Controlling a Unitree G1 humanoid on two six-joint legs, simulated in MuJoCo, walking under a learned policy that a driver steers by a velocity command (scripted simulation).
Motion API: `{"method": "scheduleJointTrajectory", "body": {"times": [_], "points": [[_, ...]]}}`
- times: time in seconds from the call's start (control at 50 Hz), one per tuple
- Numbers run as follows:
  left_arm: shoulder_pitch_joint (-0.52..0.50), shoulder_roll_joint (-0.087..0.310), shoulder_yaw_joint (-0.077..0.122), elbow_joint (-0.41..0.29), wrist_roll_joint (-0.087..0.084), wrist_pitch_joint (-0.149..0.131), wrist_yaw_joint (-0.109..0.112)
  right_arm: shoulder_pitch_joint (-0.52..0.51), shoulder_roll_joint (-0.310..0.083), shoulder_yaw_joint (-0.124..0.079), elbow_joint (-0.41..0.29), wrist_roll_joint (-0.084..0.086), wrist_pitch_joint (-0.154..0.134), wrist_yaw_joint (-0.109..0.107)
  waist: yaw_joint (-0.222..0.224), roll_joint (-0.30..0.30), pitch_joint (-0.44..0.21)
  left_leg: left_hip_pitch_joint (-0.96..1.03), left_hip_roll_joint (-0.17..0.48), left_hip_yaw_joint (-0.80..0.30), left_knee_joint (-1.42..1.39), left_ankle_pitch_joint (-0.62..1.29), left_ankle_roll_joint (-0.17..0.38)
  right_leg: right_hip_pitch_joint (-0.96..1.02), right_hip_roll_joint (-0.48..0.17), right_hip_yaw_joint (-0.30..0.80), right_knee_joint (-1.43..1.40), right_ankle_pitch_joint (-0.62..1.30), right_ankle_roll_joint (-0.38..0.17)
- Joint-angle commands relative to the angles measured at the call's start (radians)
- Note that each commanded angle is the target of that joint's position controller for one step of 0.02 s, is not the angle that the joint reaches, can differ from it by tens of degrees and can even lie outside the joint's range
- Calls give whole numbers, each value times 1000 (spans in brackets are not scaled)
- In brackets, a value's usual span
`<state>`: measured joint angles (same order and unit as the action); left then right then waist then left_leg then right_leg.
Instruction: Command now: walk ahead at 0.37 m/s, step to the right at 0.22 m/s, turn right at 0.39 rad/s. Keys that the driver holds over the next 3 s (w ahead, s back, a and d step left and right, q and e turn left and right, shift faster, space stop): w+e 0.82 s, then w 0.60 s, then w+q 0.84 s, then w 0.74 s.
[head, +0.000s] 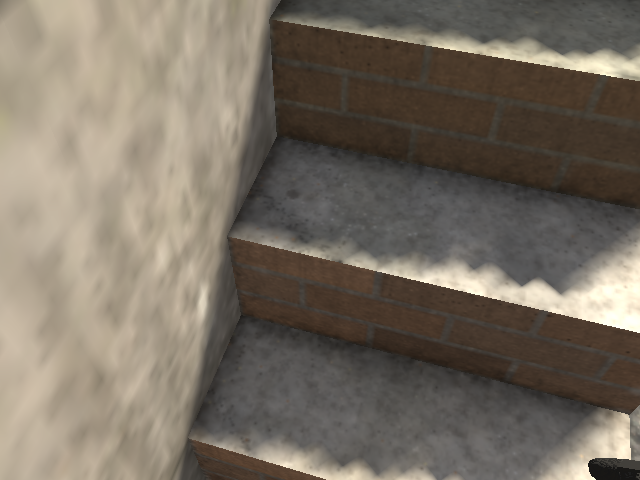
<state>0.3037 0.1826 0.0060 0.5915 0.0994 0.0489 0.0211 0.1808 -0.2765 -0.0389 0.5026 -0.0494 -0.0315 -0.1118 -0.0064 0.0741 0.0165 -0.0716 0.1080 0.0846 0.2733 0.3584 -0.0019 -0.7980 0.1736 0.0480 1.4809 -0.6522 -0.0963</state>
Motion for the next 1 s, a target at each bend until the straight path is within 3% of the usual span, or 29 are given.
{"method": "scheduleJointTrajectory", "body": {"times": [0.02,0.04,0.08,0.1,0.12,0.16,0.18,0.22,0.24,0.26,0.28,0.32,0.36,0.4,0.42,0.48,0.54,0.58,0.62,0.72,0.76,0.82,0.84,0.88,0.92,0.94,0.96,0.98,1.0], "points": [[79,14,47,-61,-8,68,-14,96,-60,15,124,-15,9,-41,133,2,-34,260,160,-3,-203,725,40,-219,143,-49,785,-191,64],[107,55,56,-109,-7,59,-2,67,-117,-9,92,-61,-31,-35,201,25,-45,487,293,-62,223,950,94,-538,44,-21,857,-185,100],[-50,81,49,-163,1,51,-2,35,-221,-69,75,-32,-60,-33,154,44,-57,449,348,-111,155,430,161,-693,-52,52,853,-67,101],[-74,98,59,-203,19,79,-5,35,-295,-105,68,-13,-91,-49,158,247,-91,405,522,-255,94,291,212,-663,-121,103,945,-68,105],[-121,137,78,-210,41,93,-22,31,-270,-96,101,5,-108,-57,159,182,-48,421,537,-256,53,216,207,-725,-139,182,928,-81,91],[-234,149,96,-196,22,92,-40,103,-254,-85,142,1,-87,-51,112,-107,23,362,393,-101,19,139,163,-735,-98,53,929,-3,66],[-290,117,82,-242,21,92,-53,104,-267,-90,148,-4,-76,-49,135,-63,90,289,412,-60,20,153,137,-669,-150,63,697,-8,42],[-214,89,48,-230,-18,113,-45,-79,-214,-71,96,4,-42,-14,238,-52,22,-54,214,151,23,251,54,-78,-175,-110,-4,69,-5],[-166,113,52,-215,-38,132,-28,-81,-197,-62,62,34,-30,-23,213,3,-50,-141,230,141,97,462,78,216,-125,-169,-220,68,-24],[-152,146,71,-176,-35,111,-27,34,-211,-60,89,36,-22,-13,166,-109,-154,-70,170,142,323,651,98,302,-43,-132,-279,50,-84],[-66,173,78,-122,-49,78,-39,44,-229,-54,83,38,-20,8,171,-174,-221,-60,97,108,553,511,96,401,10,-136,-435,249,-132],[128,154,74,-13,-77,11,-6,-225,-112,-18,-71,0,-5,60,269,-355,-94,-586,-117,40,1177,-875,48,598,-75,251,-821,527,-252],[107,150,64,-27,-49,-24,34,-323,6,29,-207,-51,-11,82,198,-180,55,-722,-95,-181,1477,-1137,69,284,-181,372,-694,584,-155],[-137,150,66,-105,24,-62,53,-12,-15,19,-148,-36,4,43,-47,-61,-11,-408,-126,-204,1527,-950,75,-47,-188,404,-633,578,-60],[-227,131,61,-129,13,-73,56,141,-71,-13,-76,-29,26,28,-103,-8,-39,-325,-143,-150,1548,-860,37,-120,-192,373,-634,533,-34],[-168,165,68,-87,-16,-119,30,22,-101,-20,-123,-27,61,-11,-18,-96,-24,-387,-138,-197,1458,-994,-13,-67,-175,376,-632,684,12],[57,170,51,-22,-1,-148,30,-266,-20,32,-182,-23,21,3,118,91,23,-692,-44,-368,1143,-1172,21,146,-149,333,-507,302,13],[73,205,45,-39,-2,-163,15,-336,-3,43,-167,-9,-12,39,144,-66,-122,-763,-90,-198,1106,-980,13,531,-215,379,-701,548,15],[36,243,71,-105,-10,-165,12,-325,-110,13,-174,-7,-10,33,172,-226,-255,-796,-77,-262,1334,-1094,5,718,-320,549,-735,987,-53],[-51,229,55,-161,-3,-159,41,-323,-97,27,-195,5,16,43,102,-77,-267,-711,-53,-286,1337,-1111,-5,550,-314,518,-656,882,-2],[-112,192,44,-178,9,-115,56,-259,-55,39,-175,12,26,27,56,-120,-218,-634,-32,-291,1212,-1170,12,386,-258,413,-559,803,27],[-374,104,35,-91,-35,-61,17,268,-1,41,48,20,14,68,-252,53,-162,156,-71,-72,586,-470,78,-335,18,85,-152,31,110],[-384,89,22,-62,-26,-51,-4,371,-6,22,122,20,3,92,-281,49,-68,119,-46,-81,377,-436,61,-366,22,15,24,-60,106],[-224,128,56,4,-17,-6,-8,160,-11,24,81,48,29,67,-120,-144,60,-89,95,-187,32,-328,41,-248,94,112,341,94,117],[-89,94,43,-42,-7,74,-24,-58,-51,40,58,23,24,12,109,-86,5,31,153,-132,90,146,19,-422,105,146,875,-22,129],[-64,63,-39,-297,-189,72,-39,-49,1,140,75,-187,62,298,248,161,27,-45,261,-281,242,626,342,-640,35,263,800,174,224],[233,183,-9,-147,-151,53,-81,-117,-89,47,57,-192,81,324,280,34,-149,-42,506,-390,203,470,443,-557,-101,333,881,222,226],[300,208,6,-64,-98,32,-129,-181,-217,-1,42,-110,55,322,301,18,-141,-112,542,-541,112,36,445,-532,-162,300,972,343,219],[232,259,43,-51,-127,-11,-136,-195,-228,-16,37,-46,0,319,265,-93,-90,-119,487,-493,96,-182,400,-448,-174,240,957,304,215]]}}
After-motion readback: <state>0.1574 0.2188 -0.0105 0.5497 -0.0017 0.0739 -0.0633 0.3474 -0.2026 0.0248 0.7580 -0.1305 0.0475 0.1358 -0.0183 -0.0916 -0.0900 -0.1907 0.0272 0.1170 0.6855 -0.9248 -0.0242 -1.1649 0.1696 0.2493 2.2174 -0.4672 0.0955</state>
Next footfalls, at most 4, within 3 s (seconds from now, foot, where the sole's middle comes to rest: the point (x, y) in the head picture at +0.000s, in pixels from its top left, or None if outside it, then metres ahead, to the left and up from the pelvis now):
0.24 right None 0.05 -0.12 -0.65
0.90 left None -0.02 0.28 -0.86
1.22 right None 0.00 -0.05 -0.86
1.88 left None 0.17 0.12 -0.64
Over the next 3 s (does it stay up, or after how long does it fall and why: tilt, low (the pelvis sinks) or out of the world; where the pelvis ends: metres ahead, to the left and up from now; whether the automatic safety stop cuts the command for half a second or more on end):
stays up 0.10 -0.08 0.11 its command is cut before an obstacle from the start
